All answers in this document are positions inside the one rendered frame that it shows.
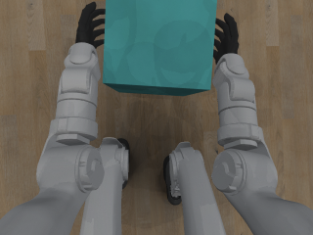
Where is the robot right hand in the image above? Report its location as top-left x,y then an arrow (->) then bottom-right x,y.
213,13 -> 240,65

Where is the robot left forearm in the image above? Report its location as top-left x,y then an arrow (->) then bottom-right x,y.
36,42 -> 101,184

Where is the robot right upper arm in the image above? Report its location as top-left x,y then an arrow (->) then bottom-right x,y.
211,148 -> 313,235

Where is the robot left shin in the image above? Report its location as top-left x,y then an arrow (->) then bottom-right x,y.
97,137 -> 123,152

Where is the robot left hand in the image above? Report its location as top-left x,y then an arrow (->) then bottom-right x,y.
75,2 -> 106,49

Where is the robot left thigh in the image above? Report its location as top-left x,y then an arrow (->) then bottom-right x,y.
79,144 -> 129,235

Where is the robot right forearm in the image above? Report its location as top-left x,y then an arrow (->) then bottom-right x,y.
212,53 -> 273,162

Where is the carton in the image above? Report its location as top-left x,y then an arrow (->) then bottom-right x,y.
103,0 -> 217,97

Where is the robot left upper arm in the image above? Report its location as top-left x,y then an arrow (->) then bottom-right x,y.
0,144 -> 105,235

